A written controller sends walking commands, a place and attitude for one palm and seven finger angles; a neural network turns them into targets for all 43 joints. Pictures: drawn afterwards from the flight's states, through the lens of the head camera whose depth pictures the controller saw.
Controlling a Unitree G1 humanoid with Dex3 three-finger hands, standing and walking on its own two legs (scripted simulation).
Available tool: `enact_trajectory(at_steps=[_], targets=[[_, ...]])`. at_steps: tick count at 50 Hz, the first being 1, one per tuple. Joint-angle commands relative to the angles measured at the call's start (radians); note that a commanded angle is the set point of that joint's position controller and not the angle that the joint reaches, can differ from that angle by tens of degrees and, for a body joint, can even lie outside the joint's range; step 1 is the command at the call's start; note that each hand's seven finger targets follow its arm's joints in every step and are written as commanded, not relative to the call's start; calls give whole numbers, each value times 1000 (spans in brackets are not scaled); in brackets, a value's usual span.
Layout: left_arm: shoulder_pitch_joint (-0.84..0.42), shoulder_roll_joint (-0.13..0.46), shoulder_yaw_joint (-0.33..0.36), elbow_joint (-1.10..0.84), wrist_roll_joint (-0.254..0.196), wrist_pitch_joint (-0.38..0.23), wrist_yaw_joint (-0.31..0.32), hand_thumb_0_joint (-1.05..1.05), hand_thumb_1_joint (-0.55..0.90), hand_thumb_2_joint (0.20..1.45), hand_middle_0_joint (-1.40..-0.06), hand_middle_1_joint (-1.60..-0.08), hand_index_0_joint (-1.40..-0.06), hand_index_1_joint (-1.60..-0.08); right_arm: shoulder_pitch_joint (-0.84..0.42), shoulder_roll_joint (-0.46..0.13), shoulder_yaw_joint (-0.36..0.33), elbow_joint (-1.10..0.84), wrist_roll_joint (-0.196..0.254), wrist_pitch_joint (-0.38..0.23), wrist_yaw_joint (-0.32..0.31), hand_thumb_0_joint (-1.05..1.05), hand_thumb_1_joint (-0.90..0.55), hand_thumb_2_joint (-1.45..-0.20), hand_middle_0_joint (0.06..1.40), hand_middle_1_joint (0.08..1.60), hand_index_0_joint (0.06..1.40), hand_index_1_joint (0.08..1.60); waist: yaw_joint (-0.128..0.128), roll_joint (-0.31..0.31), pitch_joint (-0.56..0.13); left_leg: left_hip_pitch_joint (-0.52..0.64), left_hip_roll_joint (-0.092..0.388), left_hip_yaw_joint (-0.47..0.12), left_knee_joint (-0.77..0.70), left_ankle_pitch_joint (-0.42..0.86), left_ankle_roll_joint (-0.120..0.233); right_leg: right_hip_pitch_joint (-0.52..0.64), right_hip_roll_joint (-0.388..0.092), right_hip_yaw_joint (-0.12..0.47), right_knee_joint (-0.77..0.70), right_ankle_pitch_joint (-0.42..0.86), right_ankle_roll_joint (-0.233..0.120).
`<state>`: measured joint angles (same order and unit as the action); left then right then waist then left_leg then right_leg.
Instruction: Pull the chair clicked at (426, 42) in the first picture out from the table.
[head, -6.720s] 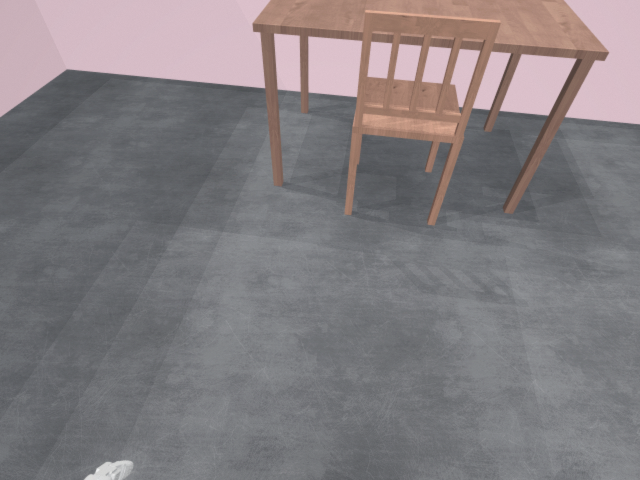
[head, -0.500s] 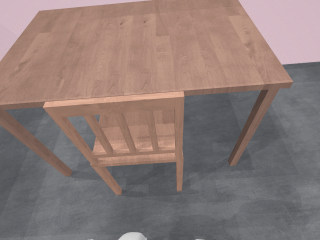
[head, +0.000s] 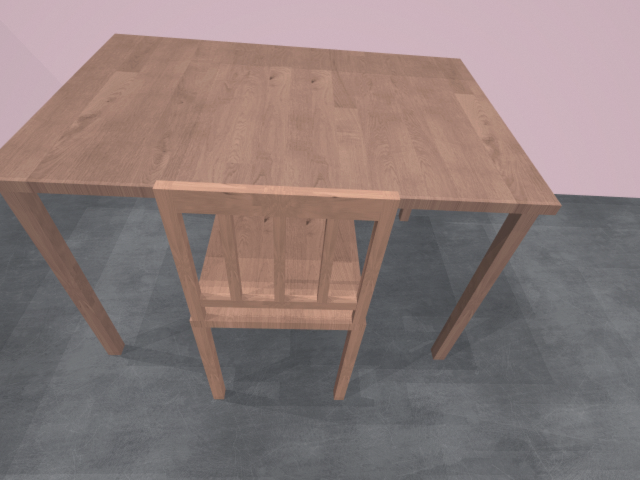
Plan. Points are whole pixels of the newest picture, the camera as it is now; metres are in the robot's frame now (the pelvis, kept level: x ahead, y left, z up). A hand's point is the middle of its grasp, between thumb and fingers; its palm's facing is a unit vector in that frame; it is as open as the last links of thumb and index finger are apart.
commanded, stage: come to a stop and stand still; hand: left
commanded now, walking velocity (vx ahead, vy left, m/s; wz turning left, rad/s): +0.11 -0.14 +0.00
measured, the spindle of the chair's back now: (279, 260) +0.53 +0.10 -0.11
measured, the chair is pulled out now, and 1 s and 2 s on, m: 0.00 0.00 0.00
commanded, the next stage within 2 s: look again from close up in 0.12 s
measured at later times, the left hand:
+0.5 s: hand out of the picture +0.05 +0.14 -0.19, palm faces +0.01 -0.97 -0.24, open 7.3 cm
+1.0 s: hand out of the picture +0.02 +0.12 -0.18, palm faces +0.03 -0.98 -0.20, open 7.4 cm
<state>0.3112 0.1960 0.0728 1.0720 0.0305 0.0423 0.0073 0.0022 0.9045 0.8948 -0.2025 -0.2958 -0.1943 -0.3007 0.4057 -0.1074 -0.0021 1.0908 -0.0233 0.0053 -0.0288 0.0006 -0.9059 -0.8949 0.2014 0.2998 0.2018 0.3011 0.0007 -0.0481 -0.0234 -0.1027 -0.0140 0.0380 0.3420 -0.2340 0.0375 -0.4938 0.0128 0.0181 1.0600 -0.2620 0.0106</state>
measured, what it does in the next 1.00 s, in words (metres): steps on the spot: right foot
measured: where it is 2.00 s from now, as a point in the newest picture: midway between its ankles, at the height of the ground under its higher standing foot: outside the picture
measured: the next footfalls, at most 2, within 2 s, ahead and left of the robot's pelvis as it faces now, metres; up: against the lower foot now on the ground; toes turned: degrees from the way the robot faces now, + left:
right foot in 0.28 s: +0.04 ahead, -0.15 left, +0.00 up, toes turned -3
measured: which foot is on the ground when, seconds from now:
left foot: down 0.00-1.00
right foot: up 0.00-0.26, down 0.28-1.00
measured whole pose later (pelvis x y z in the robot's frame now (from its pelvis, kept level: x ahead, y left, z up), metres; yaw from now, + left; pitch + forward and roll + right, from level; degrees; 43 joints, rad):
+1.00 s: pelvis +0.02 -0.05 -0.01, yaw -1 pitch -1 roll +0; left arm 0.29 0.14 0.01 1.11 0.01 -0.02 0.03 0.00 0.91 0.89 -0.20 -0.30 -0.20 -0.30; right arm 0.27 -0.15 0.01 1.13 -0.01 -0.01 -0.03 0.00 -0.91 -0.90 0.20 0.30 0.20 0.30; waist 0.00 0.02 0.04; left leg -0.13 0.03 0.00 0.46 -0.31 -0.03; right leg -0.18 0.01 -0.04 0.50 -0.29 -0.03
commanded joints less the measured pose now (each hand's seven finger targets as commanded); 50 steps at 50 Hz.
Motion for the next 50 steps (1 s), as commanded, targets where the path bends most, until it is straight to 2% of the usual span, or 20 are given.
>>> enact_trajectory(at_steps=[1, 4, 9, 10, 11, 12, 13, 14, 15, 16, 17, 18, 20, 21, 23, 25, 28, 35, 39, 50], targets=[[-44, 51, -4, -54, -2, -29, 0, 0, 900, 900, -200, -300, -200, -300, 64, -151, -39, -35, 1, -42, -24, 0, -900, -900, 200, 300, 200, 300, -31, 149, 157, 41, 278, -254, -179, -54, 125, -198, -47, 15, 22, -22, 14], [-86, 34, -16, -63, -6, -29, -1, 0, 900, 900, -200, -300, -200, -300, 101, -143, -39, -12, -4, -44, -29, 0, -900, -900, 200, 300, 200, 300, -52, 165, 145, 57, 299, -257, -150, 96, 156, -133, -68, -10, -127, -84, 13], [-72, -17, -37, -43, -16, -37, 5, 0, 900, 900, -200, -300, -200, -300, 80, -149, -40, 14, -8, -31, -29, 0, -900, -900, 200, 300, 200, 300, -46, 211, 82, -2, 274, -211, -55, 294, 145, 119, -35, -70, -412, -163, -3], [-41, -25, -38, -27, -17, -40, 7, 0, 900, 900, -200, -300, -200, -300, 70, -147, -40, 16, -6, -29, -28, 0, -900, -900, 200, 300, 200, 300, -31, 195, 59, -18, 260, -202, -29, 301, 131, 177, -24, -77, -468, -112, -5], [103, 32, -51, 67, -10, -64, 44, 0, 900, 900, -200, -300, -200, -300, -117, -214, -44, -32, 14, -47, -6, 0, -900, -900, 200, 300, 200, 300, 74, 194, 48, -215, 240, -67, 184, 239, 49, 327, -122, 22, -514, 97, -53], [140, 80, -48, 30, -11, -75, 36, 0, 900, 900, -200, -300, -200, -300, -123, -95, -24, -90, 3, -38, 12, 0, -900, -900, 200, 300, 200, 300, 69, -38, 90, -332, 78, -2, 258, -181, -7, 298, -148, 137, -692, -109, -70], [115, 90, -40, 14, -9, -90, 38, 0, 900, 900, -200, -300, -200, -300, -62, -64, -17, -89, -5, -39, 17, 0, -900, -900, 200, 300, 200, 300, 17, -67, 56, -298, 40, 12, 365, -215, -19, 281, -253, 236, -736, 15, -128], [98, 118, -40, 15, -12, -103, 35, 0, 900, 900, -200, -300, -200, -300, -33, -34, -4, -89, -9, -29, 21, 0, -900, -900, 200, 300, 200, 300, 10, -64, -13, -302, 42, 20, 419, -277, -17, 353, -296, 240, -741, 154, -174], [52, 106, -43, 4, -1, -96, 32, 0, 900, 900, -200, -300, -200, -300, -13, -25, -9, -93, -4, -38, 26, 0, -900, -900, 200, 300, 200, 300, -18, 1, -32, -248, 23, 35, 376, -249, -20, 360, -237, 130, -667, 355, -163], [34, 92, -38, 6, -5, -99, 37, 0, 900, 900, -200, -300, -200, -300, 14, -21, -4, -64, 4, -38, 23, 0, -900, -900, 200, 300, 200, 300, -34, -113, -75, -216, 24, 30, 310, -199, -25, 390, -194, 92, -621, 415, -147], [6, 70, -40, 17, -16, -97, 43, 0, 900, 900, -200, -300, -200, -300, 52, -52, -5, -36, 5, -40, 17, 0, -900, -900, 200, 300, 200, 300, -52, -211, -83, -149, 53, -4, 227, -91, -21, 349, -181, 67, -567, 370, -122], [-10, 34, -50, 11, -21, -88, 45, 0, 900, 900, -200, -300, -200, -300, 77, -82, -7, -24, 6, -44, 12, 0, -900, -900, 200, 300, 200, 300, -53, -152, -62, -100, 79, -50, 185, 38, -16, 305, -137, 33, -529, 253, -92], [-19, 10, -55, -4, -17, -73, 41, 0, 900, 900, -200, -300, -200, -300, 35, -120, -8, -12, 1, -51, 5, 0, -900, -900, 200, 300, 200, 300, -25, 214, 48, -136, 169, -127, 114, 308, 13, 245, -58, -25, -468, 47, -52], [-16, 15, -54, -2, -19, -72, 39, 0, 900, 900, -200, -300, -200, -300, 11, -121, -5, -10, -1, -47, -2, 0, -900, -900, 200, 300, 200, 300, -13, 288, 87, -156, 182, -138, 96, 394, 26, 259, -47, -42, -471, 13, -46], [12, 30, -51, 9, -18, -75, 35, 0, 900, 900, -200, -300, -200, -300, -30, -113, -4, -28, 3, -38, -8, 0, -900, -900, 200, 300, 200, 300, -1, 173, 144, -183, 137, -96, 142, 314, 11, 250, -65, 1, -522, 112, -61], [25, 50, -49, 23, -19, -84, 33, 0, 900, 900, -200, -300, -200, -300, -31, -96, -1, -32, 6, -35, -10, 0, -900, -900, 200, 300, 200, 300, -13, 40, 126, -156, 95, -55, 171, 183, -17, 262, -114, 50, -566, 330, -68], [9, 65, -49, 14, -21, -86, 31, 0, 900, 900, -200, -300, -200, -300, -28, -99, -2, -20, 9, -29, -8, 0, -900, -900, 200, 300, 200, 300, -26, -71, 92, -118, 71, -39, 158, 67, -28, 282, -143, 65, -607, 384, -69], [15, 77, -43, 1, -21, -85, 31, 0, 900, 900, -200, -300, -200, -300, -65, -122, -3, -8, 10, -33, -9, 0, -900, -900, 200, 300, 200, 300, -12, 42, 29, -68, 88, -42, 114, 176, -31, 349, -128, 45, -594, 428, -61], [16, 78, -43, 4, -20, -82, 30, 0, 900, 900, -200, -300, -200, -300, -75, -114, -3, 0, 12, -29, -9, 0, -900, -900, 200, 300, 200, 300, -10, 16, 54, -74, 86, -40, 90, 125, -34, 346, -130, 45, -626, 392, -61], [20, 64, -46, 5, -21, -76, 29, 0, 900, 900, -200, -300, -200, -300, -64, -115, 0, 27, 11, -31, -7, 0, -900, -900, 200, 300, 200, 300, -3, 67, 84, -87, 96, -63, 45, 103, -27, 328, -114, 35, -662, 209, -54]])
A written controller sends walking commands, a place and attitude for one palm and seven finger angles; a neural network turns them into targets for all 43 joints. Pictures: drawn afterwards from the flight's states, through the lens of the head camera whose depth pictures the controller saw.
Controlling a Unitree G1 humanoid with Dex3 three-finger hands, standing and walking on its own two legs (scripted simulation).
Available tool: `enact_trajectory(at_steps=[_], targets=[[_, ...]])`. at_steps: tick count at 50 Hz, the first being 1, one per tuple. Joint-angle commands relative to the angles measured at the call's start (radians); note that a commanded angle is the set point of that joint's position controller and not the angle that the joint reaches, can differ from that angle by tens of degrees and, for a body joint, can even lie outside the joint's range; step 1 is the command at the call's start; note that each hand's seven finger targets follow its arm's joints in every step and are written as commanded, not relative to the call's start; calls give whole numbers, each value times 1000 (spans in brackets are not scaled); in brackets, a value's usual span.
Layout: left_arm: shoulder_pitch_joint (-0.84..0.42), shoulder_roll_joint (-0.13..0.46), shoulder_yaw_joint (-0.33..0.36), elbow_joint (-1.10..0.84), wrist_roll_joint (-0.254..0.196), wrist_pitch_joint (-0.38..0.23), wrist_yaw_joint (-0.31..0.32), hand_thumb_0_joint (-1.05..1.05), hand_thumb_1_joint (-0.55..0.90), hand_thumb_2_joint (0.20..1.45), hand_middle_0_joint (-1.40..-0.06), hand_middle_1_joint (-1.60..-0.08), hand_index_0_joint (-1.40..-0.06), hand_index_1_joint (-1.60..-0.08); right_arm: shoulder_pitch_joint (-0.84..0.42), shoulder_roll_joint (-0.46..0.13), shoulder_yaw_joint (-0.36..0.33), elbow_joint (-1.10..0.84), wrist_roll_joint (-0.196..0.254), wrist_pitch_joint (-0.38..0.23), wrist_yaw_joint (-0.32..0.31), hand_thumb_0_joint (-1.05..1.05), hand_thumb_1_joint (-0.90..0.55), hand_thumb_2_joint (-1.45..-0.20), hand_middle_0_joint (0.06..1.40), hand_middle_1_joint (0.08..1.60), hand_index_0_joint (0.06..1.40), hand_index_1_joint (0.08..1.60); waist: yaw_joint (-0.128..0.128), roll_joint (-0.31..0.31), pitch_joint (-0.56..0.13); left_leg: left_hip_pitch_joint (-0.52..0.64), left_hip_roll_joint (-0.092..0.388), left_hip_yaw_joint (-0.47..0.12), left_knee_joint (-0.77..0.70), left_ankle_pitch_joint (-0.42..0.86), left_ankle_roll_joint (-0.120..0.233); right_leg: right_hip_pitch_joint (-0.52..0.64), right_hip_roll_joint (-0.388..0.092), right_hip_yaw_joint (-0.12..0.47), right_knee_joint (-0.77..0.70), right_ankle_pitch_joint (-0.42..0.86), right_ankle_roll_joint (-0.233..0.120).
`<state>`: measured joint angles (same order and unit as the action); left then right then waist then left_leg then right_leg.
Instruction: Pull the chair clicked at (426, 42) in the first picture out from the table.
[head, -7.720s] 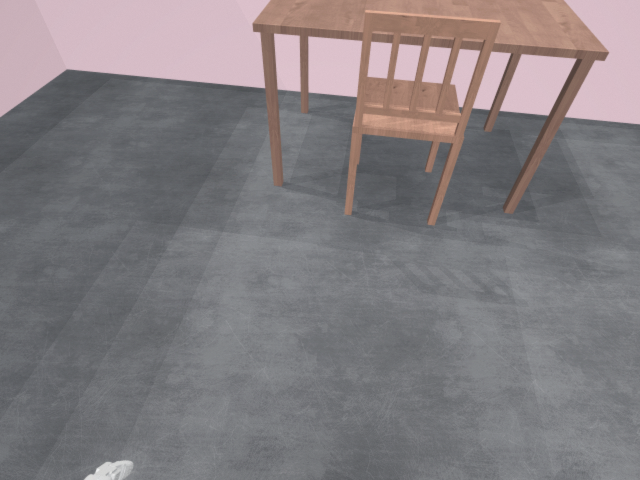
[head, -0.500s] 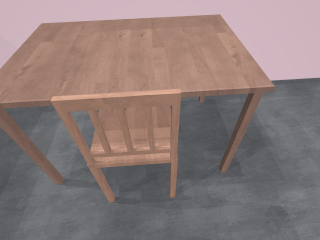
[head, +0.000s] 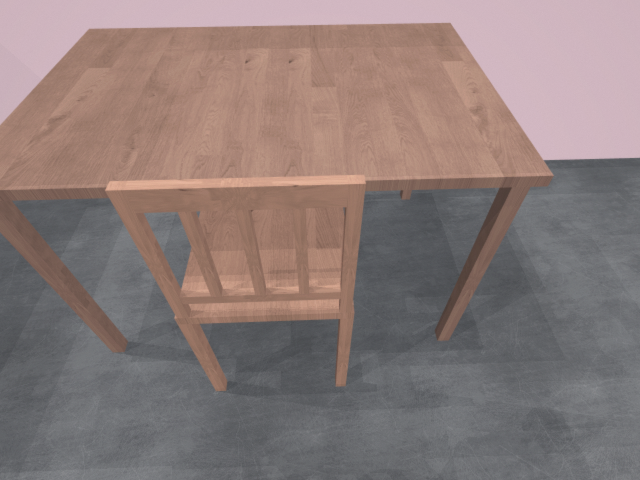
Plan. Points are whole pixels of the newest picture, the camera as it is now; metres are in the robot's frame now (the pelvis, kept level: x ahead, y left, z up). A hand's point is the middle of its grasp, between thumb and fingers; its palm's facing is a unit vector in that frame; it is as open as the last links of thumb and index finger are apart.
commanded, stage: look again from close up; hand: left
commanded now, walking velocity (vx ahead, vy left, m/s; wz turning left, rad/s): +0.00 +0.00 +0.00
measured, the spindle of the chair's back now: (252, 253) +0.52 +0.16 -0.10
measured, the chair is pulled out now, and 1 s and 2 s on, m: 0.00 0.00 0.00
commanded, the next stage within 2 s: shuffle to correct the standing spot in 0.56 s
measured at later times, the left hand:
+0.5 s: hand out of the picture -0.01 +0.19 -0.17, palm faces +0.04 -0.98 -0.19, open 7.4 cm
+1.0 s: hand out of the picture -0.01 +0.17 -0.18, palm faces +0.11 -0.98 -0.19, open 7.4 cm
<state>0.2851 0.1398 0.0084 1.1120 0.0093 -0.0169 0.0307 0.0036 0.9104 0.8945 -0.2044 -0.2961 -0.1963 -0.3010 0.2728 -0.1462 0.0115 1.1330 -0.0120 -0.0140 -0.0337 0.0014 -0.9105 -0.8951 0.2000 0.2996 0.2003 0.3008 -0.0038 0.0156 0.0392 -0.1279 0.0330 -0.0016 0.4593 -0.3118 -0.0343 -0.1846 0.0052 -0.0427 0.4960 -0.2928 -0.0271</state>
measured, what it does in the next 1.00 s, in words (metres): stands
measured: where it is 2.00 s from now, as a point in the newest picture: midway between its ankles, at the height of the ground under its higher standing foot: outside the picture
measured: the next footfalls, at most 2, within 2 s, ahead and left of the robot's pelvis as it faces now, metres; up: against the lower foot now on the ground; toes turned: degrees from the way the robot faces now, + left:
left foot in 1.14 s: +0.07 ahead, +0.10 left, +0.00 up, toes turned +10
right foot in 1.54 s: +0.23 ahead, -0.19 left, +0.00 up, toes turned -1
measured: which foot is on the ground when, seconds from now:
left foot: down 0.00-0.98, up 1.00-1.00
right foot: down 0.00-1.00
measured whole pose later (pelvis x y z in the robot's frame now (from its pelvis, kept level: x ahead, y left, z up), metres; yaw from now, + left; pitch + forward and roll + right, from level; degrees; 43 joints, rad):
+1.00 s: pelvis +0.02 +0.00 -0.01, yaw +4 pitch +1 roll +0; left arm 0.35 0.13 0.04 1.10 0.03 -0.02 0.02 0.00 0.91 0.89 -0.20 -0.30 -0.19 -0.30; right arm 0.36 -0.11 0.00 1.14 -0.02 -0.02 -0.03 0.00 -0.91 -0.89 0.20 0.30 0.20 0.30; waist -0.01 0.01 0.01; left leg -0.21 0.01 -0.03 0.60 -0.39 0.01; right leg -0.21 -0.02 -0.10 0.58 -0.38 -0.02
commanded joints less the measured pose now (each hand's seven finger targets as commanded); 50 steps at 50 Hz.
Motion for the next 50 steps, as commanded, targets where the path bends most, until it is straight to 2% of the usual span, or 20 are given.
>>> enact_trajectory(at_steps=[1, 4, 7, 9, 15, 23, 24, 28, 29, 33, 34, 36, 39, 40, 42, 45, 47, 48, 49, 50], targets=[[47, 122, 19, -35, 1, -17, 6, 0, 900, 900, -200, -300, -200, -300, 72, -73, -13, -14, 0, -12, -1, 0, -900, -900, 200, 300, 200, 300, 2, 3, 21, -67, 48, -25, -75, 182, 45, 21, -108, 94, -97, 233, -16], [50, 113, 18, -32, 1, -16, 5, 0, 900, 900, -200, -300, -200, -300, 80, -65, -12, -8, 1, -13, -3, 0, -900, -900, 200, 300, 200, 300, 3, -20, 34, -73, 52, -31, -88, 174, 49, 16, -101, 88, -102, 210, -14], [50, 112, 17, -32, 0, -14, 6, 0, 900, 900, -200, -300, -200, -300, 87, -70, -11, -5, 1, -15, -2, 0, -900, -900, 200, 300, 200, 300, 4, 3, 31, -80, 51, -37, -93, 173, 51, 18, -102, 86, -95, 188, -13], [55, 105, 17, -31, 1, -14, 5, 0, 900, 900, -200, -300, -200, -300, 88, -60, -11, -2, 1, -15, -2, 0, -900, -900, 200, 300, 200, 300, 8, -17, 45, -89, 52, -38, -100, 160, 54, 14, -99, 82, -103, 171, -12], [62, 96, 16, -31, 2, -11, 6, 0, 900, 900, -200, -300, -200, -300, 97, -62, -12, -2, 0, -16, -1, 0, -900, -900, 200, 300, 200, 300, 9, -5, 52, -103, 46, -49, -108, 143, 58, 2, -102, 79, -103, 125, -9], [68, 91, 17, -26, 1, -13, 7, 0, 900, 900, -200, -300, -200, -300, 101, -60, -12, -2, 1, -21, -2, 0, -900, -900, 200, 300, 200, 300, 9, -5, 27, -85, 49, -50, -101, 191, 61, 13, -106, 75, -86, 182, -7], [71, 89, 16, -26, 3, -13, 6, 0, 900, 900, -200, -300, -200, -300, 102, -53, -13, -1, 3, -20, -3, 0, -900, -900, 200, 300, 200, 300, 8, -23, 29, -86, 52, -50, -106, 189, 63, 15, -103, 73, -91, 184, -6], [71, 87, 16, -24, 2, -12, 7, 0, 900, 900, -200, -300, -200, -300, 102, -62, -13, 0, 1, -23, -4, 0, -900, -900, 200, 300, 200, 300, 6, 7, 22, -81, 51, -54, -102, 217, 63, 15, -105, 74, -79, 198, -5], [72, 85, 17, -24, 3, -11, 7, 0, 900, 900, -200, -300, -200, -300, 97, -53, -13, -1, 3, -22, -5, 0, -900, -900, 200, 300, 200, 300, 9, -10, 41, -87, 53, -53, -109, 208, 65, 10, -101, 70, -86, 191, -4], [77, 83, 16, -18, 3, -11, 8, 0, 900, 900, -200, -300, -200, -300, 94, -61, -14, -4, 1, -23, -5, 0, -900, -900, 200, 300, 200, 300, 9, 8, 30, -76, 52, -54, -106, 218, 65, 8, -105, 73, -82, 196, -3], [84, 80, 17, -15, 6, -9, 6, 0, 900, 900, -200, -300, -200, -300, 99, -55, -13, 1, 1, -20, -5, 0, -900, -900, 200, 300, 200, 300, 8, -11, 39, -82, 54, -54, -109, 150, 69, 10, -96, 58, -83, 128, -2], [85, 76, 19, -13, 10, -2, 2, 0, 900, 900, -200, -300, -200, -300, 104, -68, -19, 2, -5, -14, -1, 0, -900, -900, 200, 300, 200, 300, 3, 8, 56, -107, 62, -85, -133, -2, 82, -25, -84, 39, -60, -22, -2], [86, 67, 21, -22, 17, 2, -6, 0, 900, 900, -200, -300, -200, -300, 107, -81, -29, -3, -9, -7, 1, 0, -900, -900, 200, 300, 200, 300, 0, 27, 107, -156, 92, -149, -191, -179, 110, -64, -59, -5, -19, -106, 1], [89, 63, 21, -25, 19, 2, -8, 0, 900, 900, -200, -300, -200, -300, 106, -91, -34, -9, -11, -7, 1, 0, -900, -900, 200, 300, 200, 300, 1, 57, 114, -168, 101, -168, -197, -195, 118, -73, -55, -13, 0, -99, 1], [98, 63, 25, -29, 21, -1, -11, 0, 900, 900, -200, -300, -200, -300, 107, -92, -36, -14, -13, -10, -1, 0, -900, -900, 200, 300, 200, 300, 6, 63, 125, -187, 109, -190, -184, -160, 131, -72, -57, -18, 15, -73, -3], [137, 71, 32, -24, 20, -7, -12, 0, 900, 900, -200, -300, -200, -300, 109, -77, -38, -22, -13, -15, -4, 0, -900, -900, 200, 300, 200, 300, 17, 11, 112, -223, 77, -144, -87, -23, 125, -17, -81, 10, -10, -29, -13], [191, 94, 42, -6, 17, -14, -9, 0, 900, 900, -200, -300, -200, -300, 102, -47, -32, -34, -13, -22, -6, 0, -900, -900, 200, 300, 200, 300, 31, -89, 58, -250, 10, -35, 64, 70, 99, 70, -142, 76, -49, 75, -42], [229, 119, 50, 7, 15, -18, -6, 0, 900, 900, -200, -300, -200, -300, 94, -27, -29, -41, -14, -24, -5, 0, -900, -900, 200, 300, 200, 300, 39, -171, 33, -296, -28, 29, 166, 26, 81, 128, -198, 135, -78, 174, -72], [263, 136, 56, 15, 15, -19, -3, 0, 900, 900, -200, -300, -200, -300, 80, -11, -32, -57, -14, -18, -7, 0, -900, -900, 200, 300, 200, 300, 46, -249, 32, -349, -37, 73, 255, -108, 72, 157, -264, 206, -122, 245, -113], [281, 132, 55, 19, 18, -21, 1, 0, 900, 900, -200, -300, -200, -300, 36, -17, -33, -74, -15, -17, -6, 0, -900, -900, 200, 300, 200, 300, 62, -250, 45, -406, -27, 69, 349, -222, 69, 174, -297, 252, -138, 367, -156]])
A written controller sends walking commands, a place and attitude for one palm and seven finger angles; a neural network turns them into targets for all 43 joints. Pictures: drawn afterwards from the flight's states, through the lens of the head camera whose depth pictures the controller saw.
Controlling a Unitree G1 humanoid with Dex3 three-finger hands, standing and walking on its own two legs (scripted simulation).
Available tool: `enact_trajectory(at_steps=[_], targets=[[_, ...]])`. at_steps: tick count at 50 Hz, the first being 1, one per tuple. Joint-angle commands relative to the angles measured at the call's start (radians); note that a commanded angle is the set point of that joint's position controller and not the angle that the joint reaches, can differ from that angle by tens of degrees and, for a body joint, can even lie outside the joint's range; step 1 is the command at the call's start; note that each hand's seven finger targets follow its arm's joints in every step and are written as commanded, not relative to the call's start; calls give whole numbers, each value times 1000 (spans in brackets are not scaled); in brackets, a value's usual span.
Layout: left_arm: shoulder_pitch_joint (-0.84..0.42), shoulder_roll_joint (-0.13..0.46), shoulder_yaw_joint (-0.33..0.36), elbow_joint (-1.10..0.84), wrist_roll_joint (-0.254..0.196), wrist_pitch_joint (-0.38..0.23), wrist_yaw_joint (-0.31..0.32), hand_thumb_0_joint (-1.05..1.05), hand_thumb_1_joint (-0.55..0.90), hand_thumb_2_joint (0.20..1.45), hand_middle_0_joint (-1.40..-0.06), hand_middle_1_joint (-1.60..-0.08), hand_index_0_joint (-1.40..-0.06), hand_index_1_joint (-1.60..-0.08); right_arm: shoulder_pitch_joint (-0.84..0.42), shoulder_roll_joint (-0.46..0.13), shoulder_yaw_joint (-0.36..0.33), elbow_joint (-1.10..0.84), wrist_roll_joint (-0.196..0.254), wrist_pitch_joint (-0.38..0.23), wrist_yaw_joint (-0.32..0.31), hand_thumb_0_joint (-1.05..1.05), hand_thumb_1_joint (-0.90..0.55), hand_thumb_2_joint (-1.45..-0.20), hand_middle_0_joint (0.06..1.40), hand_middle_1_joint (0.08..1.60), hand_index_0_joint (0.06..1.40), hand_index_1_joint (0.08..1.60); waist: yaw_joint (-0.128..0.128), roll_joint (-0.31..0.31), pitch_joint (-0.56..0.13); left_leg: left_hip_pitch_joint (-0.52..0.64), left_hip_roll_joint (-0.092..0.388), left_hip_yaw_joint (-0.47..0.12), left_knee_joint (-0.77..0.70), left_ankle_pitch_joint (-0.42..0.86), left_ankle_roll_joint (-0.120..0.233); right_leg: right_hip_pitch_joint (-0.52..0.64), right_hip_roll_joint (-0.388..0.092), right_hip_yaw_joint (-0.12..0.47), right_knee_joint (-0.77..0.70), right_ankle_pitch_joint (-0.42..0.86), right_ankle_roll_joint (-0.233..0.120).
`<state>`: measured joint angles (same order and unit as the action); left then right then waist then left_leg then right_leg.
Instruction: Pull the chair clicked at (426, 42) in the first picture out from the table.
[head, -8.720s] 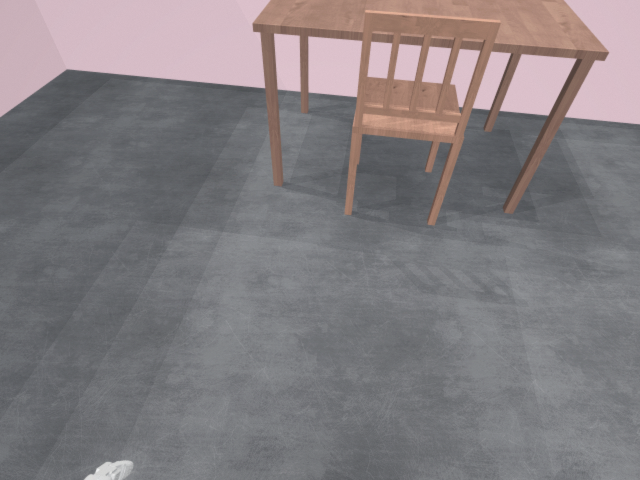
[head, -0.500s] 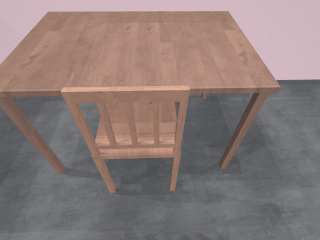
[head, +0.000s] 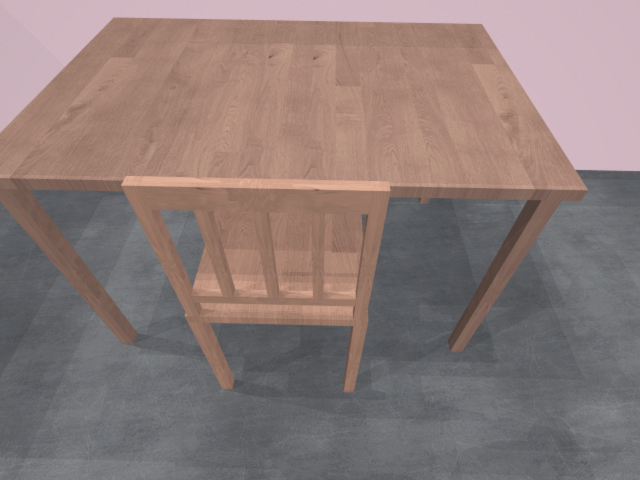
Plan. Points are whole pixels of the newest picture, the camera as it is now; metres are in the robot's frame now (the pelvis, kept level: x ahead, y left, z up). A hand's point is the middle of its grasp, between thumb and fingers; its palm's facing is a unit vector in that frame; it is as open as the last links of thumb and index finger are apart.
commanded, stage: shuffle to correct the standing spot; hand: left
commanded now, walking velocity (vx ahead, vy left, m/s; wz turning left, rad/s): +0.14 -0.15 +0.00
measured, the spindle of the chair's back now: (267, 256) +0.50 +0.13 -0.09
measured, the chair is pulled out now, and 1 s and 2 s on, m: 0.00 0.00 0.00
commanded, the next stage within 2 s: come to a stop and stand still in 0.34 s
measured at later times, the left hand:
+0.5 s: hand out of the picture +0.13 +0.14 -0.16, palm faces +0.00 -0.98 -0.22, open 7.3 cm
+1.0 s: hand out of the picture +0.10 +0.12 -0.18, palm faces +0.10 -0.97 -0.23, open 7.4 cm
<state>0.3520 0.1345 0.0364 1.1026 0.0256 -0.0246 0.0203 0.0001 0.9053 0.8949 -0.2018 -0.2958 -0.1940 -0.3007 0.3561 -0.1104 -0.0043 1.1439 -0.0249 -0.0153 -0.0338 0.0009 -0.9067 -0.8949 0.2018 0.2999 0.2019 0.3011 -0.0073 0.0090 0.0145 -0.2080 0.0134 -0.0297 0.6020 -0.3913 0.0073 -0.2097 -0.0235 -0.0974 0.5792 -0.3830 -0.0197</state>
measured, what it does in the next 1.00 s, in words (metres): steps on the spot: left foot, then right foot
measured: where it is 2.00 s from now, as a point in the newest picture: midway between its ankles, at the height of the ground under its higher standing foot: outside the picture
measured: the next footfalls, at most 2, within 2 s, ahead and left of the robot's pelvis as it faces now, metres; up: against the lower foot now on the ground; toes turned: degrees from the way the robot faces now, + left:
left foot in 0.14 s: +0.05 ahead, +0.10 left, +0.00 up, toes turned +6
right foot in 0.54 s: +0.20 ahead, -0.21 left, +0.00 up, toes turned -5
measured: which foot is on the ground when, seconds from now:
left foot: up 0.00-0.12, down 0.14-0.54, up 0.56-0.94, down 0.96-1.00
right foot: down 0.00-0.14, up 0.16-0.52, down 0.54-0.98, up 1.00-1.00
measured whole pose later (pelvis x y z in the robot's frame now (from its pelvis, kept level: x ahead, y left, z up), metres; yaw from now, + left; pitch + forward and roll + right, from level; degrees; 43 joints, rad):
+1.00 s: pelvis +0.04 -0.08 +0.00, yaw +1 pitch -2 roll +2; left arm 0.20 0.21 0.06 0.98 0.03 0.06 0.04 0.00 0.90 0.89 -0.21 -0.30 -0.20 -0.30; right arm 0.20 -0.16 -0.04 0.97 -0.03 0.02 -0.01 0.00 -0.91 -0.90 0.20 0.30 0.20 0.30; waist 0.02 -0.06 0.05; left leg -0.22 -0.02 0.07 0.56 -0.30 0.01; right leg -0.43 -0.08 -0.05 0.63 -0.25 0.00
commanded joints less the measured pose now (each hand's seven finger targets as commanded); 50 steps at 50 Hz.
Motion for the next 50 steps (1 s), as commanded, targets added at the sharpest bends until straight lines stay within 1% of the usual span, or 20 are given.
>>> enact_trajectory(at_steps=[1, 5, 6, 7, 8, 11, 16, 22, 24, 26, 27, 29, 31, 34, 39, 44, 46, 47, 49, 50], targets=[[214, 132, 24, 32, 6, -16, 14, 0, 900, 900, -200, -300, -200, -300, -74, -56, -18, -96, 0, -19, -2, 0, -900, -900, 200, 300, 200, 300, 65, -208, 63, -352, 5, 94, 254, -176, 28, 215, -281, 307, -209, 573, -198], [94, 113, 12, 7, -2, -7, 16, 0, 900, 900, -200, -300, -200, -300, 53, -31, -17, -44, 1, -29, 5, 0, -900, -900, 200, 300, 200, 300, -40, -101, 14, 0, 0, 154, -105, 70, 31, 24, -171, 117, -36, 559, -132], [69, 80, 7, -7, -10, -4, 10, 0, 900, 900, -200, -300, -200, -300, 167, -79, -28, -2, -5, -39, -5, 0, -900, -900, 200, 300, 200, 300, -83, 11, -24, 198, 78, 20, -201, 238, 66, -118, -91, 54, 171, 449, -75], [57, 33, -4, -35, -14, -5, 2, 0, 900, 900, -200, -300, -200, -300, 274, -184, -50, 28, -13, -44, -19, 0, -900, -900, 200, 300, 200, 300, -108, 271, -41, 314, 358, -326, -270, 564, 167, -352, 21, -32, 423, -53, -3], [14, 77, 6, -65, -5, 4, 4, 0, 900, 900, -200, -300, -200, -300, 291, -207, -47, 27, -13, -30, -25, 0, -900, -900, 200, 300, 200, 300, -111, 196, -24, 308, 455, -390, -278, 730, 249, -427, 18, 63, 584, -205, -19], [-13, 59, 16, -61, 11, 20, -7, 0, 900, 900, -200, -300, -200, -300, 108, -143, -29, -27, -9, -37, -23, 0, -900, -900, 200, 300, 200, 300, -31, 115, 149, 47, 385, -219, -307, 616, 221, -444, -50, 123, 664, -63, -6], [2, 22, 12, -74, 5, 46, -29, 0, 900, 900, -200, -300, -200, -300, 56, -164, -33, -58, -10, -48, -24, 0, -900, -900, 200, 300, 200, 300, 2, 139, 105, 28, 283, -14, -307, 621, 157, -395, -45, 75, 561, 63, 19], [-126, 44, 20, -141, -2, 44, -38, 0, 900, 900, -200, -300, -200, -300, 44, -222, -66, -78, -23, -20, -20, 0, -900, -900, 200, 300, 200, 300, -32, 195, 72, 53, 275, 22, -231, 618, 114, -276, -24, 3, 198, 55, 21], [-60, 59, 26, -126, -4, 27, -31, 0, 900, 900, -200, -300, -200, -300, 14, -226, -70, -88, -20, -8, -15, 0, -900, -900, 200, 300, 200, 300, 4, 186, 31, 4, 251, 25, -145, 568, 81, -105, -3, -9, 28, 158, 18], [99, 163, 42, -70, 0, -12, -12, 0, 900, 900, -200, -300, -200, -300, 53, -163, -57, -91, -2, -5, 4, 0, -900, -900, 200, 300, 200, 300, 61, -81, -120, -89, 113, 97, 119, 255, -1, 200, -121, 115, -121, 515, 13], [108, 248, 54, -62, -3, -21, -2, 0, 900, 900, -200, -300, -200, -300, 108, -76, -40, -105, 13, 0, 6, 0, -900, -900, 200, 300, 200, 300, 41, -361, -215, -178, 6, 103, 293, -227, -27, 279, -348, 350, -143, 852, -58], [-12, 247, 37, -110, -5, -10, 3, 0, 900, 900, -200, -300, -200, -300, 93, -90, -48, -110, 19, 21, -5, 0, -900, -900, 200, 300, 200, 300, 2, -149, -119, -114, 34, 2, 337, -267, -9, 54, -380, 318, -194, 779, -149], [-84, 216, 36, -126, -2, -10, 14, 0, 900, 900, -200, -300, -200, -300, 67, -89, -46, -98, 18, 33, -6, 0, -900, -900, 200, 300, 200, 300, 4, -306, -72, -181, 33, 16, 437, -210, -26, 43, -335, 319, -147, 935, -157], [-100, 215, 44, -142, 0, 8, 24, 0, 900, 900, -200, -300, -200, -300, 22, -101, -51, -100, 17, 47, 3, 0, -900, -900, 200, 300, 200, 300, 23, -156, -81, -182, 13, 41, 432, -154, -45, 31, -334, 265, -162, 819, -176], [-104, 242, 61, -160, 6, 24, 36, 0, 900, 900, -200, -300, -200, -300, -60, -109, -58, -157, 4, 68, 22, 0, -900, -900, 200, 300, 200, 300, 46, -119, -61, -203, -1, 40, 396, -85, -56, -21, -352, 300, -239, 491, -202], [-160, 244, 62, -195, 15, 42, 29, 0, 900, 900, -200, -300, -200, -300, -33, -101, -57, -175, 10, 57, 34, 0, -900, -900, 200, 300, 200, 300, 24, -184, -40, -32, -13, 73, 111, -21, -26, -176, -291, 291, -303, 18, -151], [-191, 227, 58, -200, 8, 55, 25, 0, 900, 900, -200, -300, -200, -300, 68, -95, -47, -142, 9, 47, 32, 0, -900, -900, 200, 300, 200, 300, -30, -165, -38, 166, -42, 115, -128, 92, -11, -285, -216, 236, -273, -137, -77], [-180, 191, 46, -196, 2, 59, 21, 0, 900, 900, -200, -300, -200, -300, 90, -108, -45, -133, 6, 40, 26, 0, -900, -900, 200, 300, 200, 300, -39, -67, -29, 214, -23, 107, -218, 82, -11, -322, -158, 190, -194, -185, -43], [-139, 90, 28, -205, -10, 68, 11, 0, 900, 900, -200, -300, -200, -300, 23, -204, -60, -177, -15, 33, 17, 0, -900, -900, 200, 300, 200, 300, -27, 331, 67, -44, 254, -274, -485, -265, 93, -328, 32, 27, 201, -137, 33], [-146, 100, 35, -208, -9, 66, 9, 0, 900, 900, -200, -300, -200, -300, -62, -220, -55, -211, -19, 35, 14, 0, -900, -900, 200, 300, 200, 300, -4, 264, 133, -250, 307, -308, -532, -307, 168, -264, 12, 81, 333, -86, 19]])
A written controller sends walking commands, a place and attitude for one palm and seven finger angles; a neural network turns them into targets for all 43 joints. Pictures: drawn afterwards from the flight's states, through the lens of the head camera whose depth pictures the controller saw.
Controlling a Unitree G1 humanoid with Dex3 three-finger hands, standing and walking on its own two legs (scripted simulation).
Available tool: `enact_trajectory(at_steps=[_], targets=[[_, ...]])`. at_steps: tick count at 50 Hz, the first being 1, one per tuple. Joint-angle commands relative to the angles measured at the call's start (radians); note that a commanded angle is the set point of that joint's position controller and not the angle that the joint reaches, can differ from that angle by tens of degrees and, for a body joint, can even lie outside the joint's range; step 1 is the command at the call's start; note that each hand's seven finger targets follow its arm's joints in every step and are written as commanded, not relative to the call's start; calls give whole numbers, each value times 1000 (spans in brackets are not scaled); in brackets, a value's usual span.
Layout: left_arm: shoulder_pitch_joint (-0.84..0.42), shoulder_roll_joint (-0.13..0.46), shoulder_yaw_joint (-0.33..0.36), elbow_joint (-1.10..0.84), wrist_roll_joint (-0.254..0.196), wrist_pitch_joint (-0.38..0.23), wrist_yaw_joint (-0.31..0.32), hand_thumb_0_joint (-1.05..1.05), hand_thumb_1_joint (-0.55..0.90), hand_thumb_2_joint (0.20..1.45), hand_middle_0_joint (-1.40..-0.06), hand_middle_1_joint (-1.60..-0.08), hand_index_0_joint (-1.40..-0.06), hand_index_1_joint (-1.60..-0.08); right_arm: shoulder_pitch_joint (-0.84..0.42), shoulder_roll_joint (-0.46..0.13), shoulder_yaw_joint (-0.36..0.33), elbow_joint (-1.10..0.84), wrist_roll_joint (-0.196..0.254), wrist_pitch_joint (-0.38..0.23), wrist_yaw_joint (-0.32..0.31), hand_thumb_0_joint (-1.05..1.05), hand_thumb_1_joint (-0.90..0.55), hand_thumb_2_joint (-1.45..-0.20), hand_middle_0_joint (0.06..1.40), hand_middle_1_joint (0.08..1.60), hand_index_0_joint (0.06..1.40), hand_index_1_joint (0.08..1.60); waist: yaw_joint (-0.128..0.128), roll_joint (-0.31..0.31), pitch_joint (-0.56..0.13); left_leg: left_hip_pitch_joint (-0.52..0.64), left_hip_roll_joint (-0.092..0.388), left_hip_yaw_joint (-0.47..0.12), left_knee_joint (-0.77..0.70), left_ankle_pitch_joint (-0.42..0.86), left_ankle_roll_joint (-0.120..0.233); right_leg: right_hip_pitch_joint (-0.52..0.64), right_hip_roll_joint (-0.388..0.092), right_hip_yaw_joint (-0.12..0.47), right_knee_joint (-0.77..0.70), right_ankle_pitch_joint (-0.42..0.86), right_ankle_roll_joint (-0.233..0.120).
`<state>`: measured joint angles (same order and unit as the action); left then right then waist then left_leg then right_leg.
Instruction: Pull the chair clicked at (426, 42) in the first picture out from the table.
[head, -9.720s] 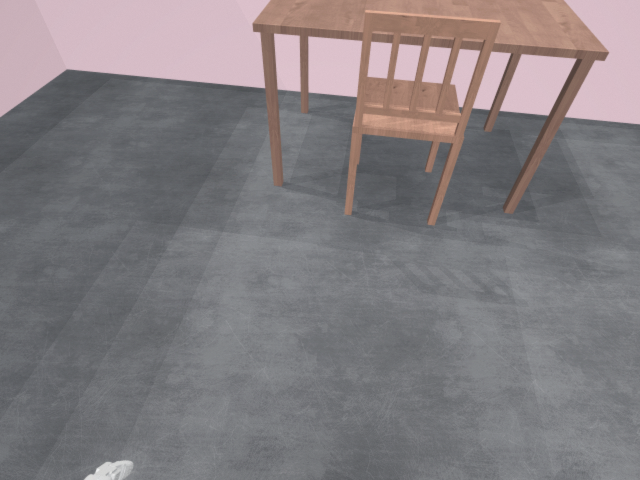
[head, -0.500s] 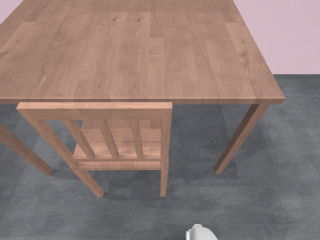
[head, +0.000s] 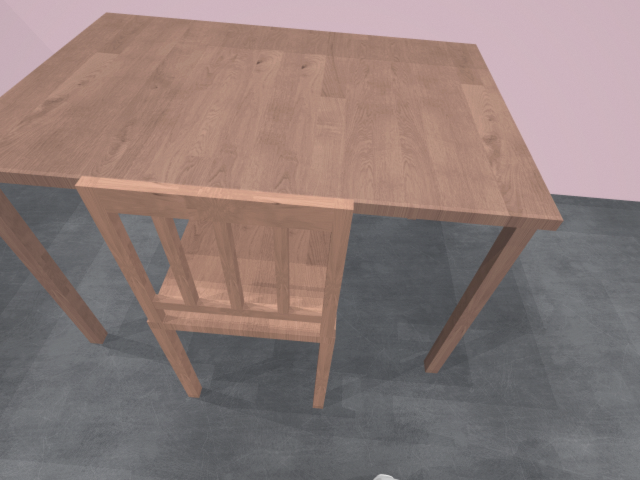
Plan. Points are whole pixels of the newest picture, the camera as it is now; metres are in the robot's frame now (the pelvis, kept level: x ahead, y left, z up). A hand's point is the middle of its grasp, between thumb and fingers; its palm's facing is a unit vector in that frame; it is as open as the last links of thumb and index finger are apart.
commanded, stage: come to a stop and stand still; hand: left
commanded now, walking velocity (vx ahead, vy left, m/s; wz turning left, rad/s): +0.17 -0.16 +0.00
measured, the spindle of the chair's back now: (230, 267) +0.46 +0.19 -0.09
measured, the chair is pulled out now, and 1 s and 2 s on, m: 0.00 0.00 0.00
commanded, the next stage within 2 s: look again from close up in 0.88 s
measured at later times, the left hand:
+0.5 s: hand out of the picture -0.03 +0.13 -0.16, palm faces +0.04 -0.98 -0.20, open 7.3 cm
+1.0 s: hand out of the picture -0.06 +0.09 -0.16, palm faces +0.07 -0.98 -0.17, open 7.4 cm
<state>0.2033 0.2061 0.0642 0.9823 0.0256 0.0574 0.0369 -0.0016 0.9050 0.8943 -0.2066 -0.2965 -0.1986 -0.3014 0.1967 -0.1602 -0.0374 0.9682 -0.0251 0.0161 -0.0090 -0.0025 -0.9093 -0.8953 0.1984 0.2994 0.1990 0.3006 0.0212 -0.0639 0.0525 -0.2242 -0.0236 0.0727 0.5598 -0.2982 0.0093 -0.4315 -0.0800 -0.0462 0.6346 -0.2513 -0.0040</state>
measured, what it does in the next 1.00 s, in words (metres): steps on the spot: right foot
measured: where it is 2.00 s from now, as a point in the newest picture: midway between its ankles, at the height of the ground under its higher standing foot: outside the picture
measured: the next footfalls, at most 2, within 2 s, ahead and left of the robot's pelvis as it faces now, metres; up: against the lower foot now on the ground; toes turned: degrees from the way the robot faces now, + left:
right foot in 0.38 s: -0.02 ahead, -0.10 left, +0.00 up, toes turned -1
left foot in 1.24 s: +0.07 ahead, +0.08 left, +0.00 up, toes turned +1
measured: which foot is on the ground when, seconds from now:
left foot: down 0.00-1.00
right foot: up 0.00-0.36, down 0.38-1.00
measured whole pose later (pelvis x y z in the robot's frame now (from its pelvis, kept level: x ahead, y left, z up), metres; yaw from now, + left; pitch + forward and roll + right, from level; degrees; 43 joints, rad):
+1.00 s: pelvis -0.02 -0.06 +0.02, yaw +1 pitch -2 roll +1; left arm 0.37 0.10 0.00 1.13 0.01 -0.02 0.04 0.00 0.90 0.89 -0.20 -0.30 -0.20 -0.30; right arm 0.28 -0.13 0.00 1.14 -0.02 0.01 -0.05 0.01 -0.92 -0.90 0.20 0.30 0.20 0.30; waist 0.00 0.01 0.03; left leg -0.18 0.06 0.01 0.41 -0.19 -0.05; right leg -0.07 0.09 -0.05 0.38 -0.27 -0.10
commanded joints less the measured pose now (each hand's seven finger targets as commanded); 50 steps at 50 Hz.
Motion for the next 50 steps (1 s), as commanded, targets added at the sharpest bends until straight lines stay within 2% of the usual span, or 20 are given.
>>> enact_trajectory(at_steps=[1, 2, 4, 5, 9, 14, 16, 17, 18, 19, 20, 22, 24, 26, 28, 31, 37, 48, 49, 50], targets=[[19, 37, 8, -51, 5, -16, -9, 0, 900, 900, -200, -300, -200, -300, 47, -128, -9, -26, -16, -10, -11, 0, -900, -900, 200, 300, 200, 300, -3, 303, 82, -258, 301, -400, -507, -387, 147, -10, 61, 83, 354, -131, -3], [70, 38, 13, -26, 10, -16, -16, 0, 900, 900, -200, -300, -200, -300, 11, -120, -6, -29, -11, -14, -14, 0, -900, -900, 200, 300, 200, 300, 25, 238, 88, -235, 275, -344, -473, -331, 133, -23, 75, 75, 434, -96, -3], [118, 20, 7, -5, 9, -29, -27, 0, 900, 900, -200, -300, -200, -300, 44, -111, -4, -26, -5, -31, -17, 0, -900, -900, 200, 300, 200, 300, 20, 119, 78, -170, 257, -292, -436, -230, 145, -67, 80, 63, 498, -67, -4], [128, 10, 4, 4, 8, -33, -26, 0, 900, 900, -200, -300, -200, -300, 71, -115, -6, -14, -5, -37, -19, 0, -900, -900, 200, 300, 200, 300, 6, 109, 73, -116, 257, -279, -423, -198, 151, -92, 78, 55, 513, -72, -2], [90, 14, -3, -7, 5, -47, -28, 0, 900, 900, -200, -300, -200, -300, 202, -95, -4, 42, -6, -47, -29, 0, -900, -900, 200, 300, 200, 300, -55, 149, 48, 63, 281, -310, -392, -101, 172, -162, 50, 48, 415, -125, -2], [97, -24, -27, 15, -9, -55, -21, 0, 900, 900, -200, -300, -200, -300, 228, -104, -3, 84, -11, -43, -35, 0, -900, -900, 200, 300, 200, 300, -68, 179, -28, 116, 290, -308, -317, 194, 181, 39, 57, 28, 45, -260, -9], [185, -39, -31, 57, -14, -61, -15, 0, 900, 900, -200, -300, -200, -300, 217, -112, -3, 100, -1, -35, -32, 0, -900, -900, 200, 300, 200, 300, -29, 156, -72, 51, 253, -275, -269, 148, 149, 209, 74, 22, -146, -134, -13], [225, -34, -33, 80, -12, -68, -10, 0, 900, 900, -200, -300, -200, -300, 208, -95, 0, 107, 8, -33, -29, 0, -900, -900, 200, 300, 200, 300, -11, 109, -101, 9, 209, -233, -220, 96, 108, 311, 64, 33, -280, -14, -11], [234, -7, -31, 94, -10, -75, -3, 0, 900, 900, -200, -300, -200, -300, 209, -59, 5, 112, 17, -36, -25, 0, -900, -900, 200, 300, 200, 300, -18, 31, -106, -88, 148, -161, -156, 56, 56, 420, -5, 123, -323, 41, -28], [234, 41, -30, 101, -11, -82, 2, 0, 900, 900, -200, -300, -200, -300, 181, -17, 17, 109, 23, -35, -21, 0, -900, -900, 200, 300, 200, 300, -13, -90, -67, -163, 68, -67, -86, -27, 9, 428, -113, 236, -368, 109, -56], [223, 63, -31, 102, -16, -86, 0, 0, 900, 900, -200, -300, -200, -300, 159, -10, 22, 102, 17, -33, -20, 0, -900, -900, 200, 300, 200, 300, -18, -109, -25, -137, 45, -36, -62, -67, -8, 328, -180, 275, -387, 151, -100], [168, 25, -38, 110, -17, -102, 2, 0, 900, 900, -200, -300, -200, -300, 157, -7, 22, 134, 3, -25, -21, 0, -900, -900, 200, 300, 200, 300, -31, -161, 31, -75, 64, -47, -27, -9, -17, 241, -132, 232, -363, 312, -114], [173, 3, -47, 126, -21, -103, 5, 0, 900, 900, -200, -300, -200, -300, 190, 10, 28, 169, 10, -27, -29, 0, -900, -900, 200, 300, 200, 300, -43, -53, 26, -10, 72, -59, -87, 124, -16, 244, -93, 183, -318, 403, -95], [187, -4, -48, 132, -25, -99, 5, 0, 900, 900, -200, -300, -200, -300, 204, 10, 33, 189, 13, -30, -35, 0, -900, -900, 200, 300, 200, 300, -40, 31, 32, 38, 90, -70, -133, 210, -13, 229, -54, 154, -303, 349, -63], [191, -13, -51, 133, -23, -93, 5, 0, 900, 900, -200, -300, -200, -300, 194, -2, 31, 191, 11, -24, -38, 0, -900, -900, 200, 300, 200, 300, -35, 36, 74, 52, 105, -80, -150, 183, -16, 178, -33, 161, -348, 183, -52], [203, -1, -45, 143, -21, -88, 6, 0, 900, 900, -200, -300, -200, -300, 179, 5, 33, 194, 12, -19, -41, 0, -900, -900, 200, 300, 200, 300, -27, 91, 106, 49, 102, -71, -151, 179, -19, 176, -26, 165, -365, 178, -27], [216, -2, -43, 142, -19, -92, 8, 0, 900, 900, -200, -300, -200, -300, 158, -12, 27, 175, 14, -20, -45, 0, -900, -900, 200, 300, 200, 300, -29, 51, 30, 80, 102, -66, -158, 172, -23, 245, -28, 171, -369, 279, -8], [233, -6, -40, 143, -17, -92, 10, 0, 900, 900, -200, -300, -200, -300, 146, -20, 29, 165, 14, -22, -46, 0, -900, -900, 200, 300, 200, 300, -24, 38, 42, 90, 111, -72, -185, 193, -23, 249, -20, 155, -370, 288, -4], [205, 178, -55, 63, -10, -110, 26, 0, 900, 900, -200, -300, -200, -300, 52, -99, 6, 50, -12, -4, -29, 0, -900, -900, 200, 300, 200, 300, -53, 83, 121, 19, 41, -122, -31, 210, 8, 182, -15, 196, -318, 433, 46], [215, 123, -26, 68, -10, -113, 31, 0, 900, 900, -200, -300, -200, -300, 90, -89, -9, 34, 9, -18, -29, 0, -900, -900, 200, 300, 200, 300, -20, 85, 69, -60, 73, -82, 18, 60, -3, 204, -97, 247, -315, 354, 57]])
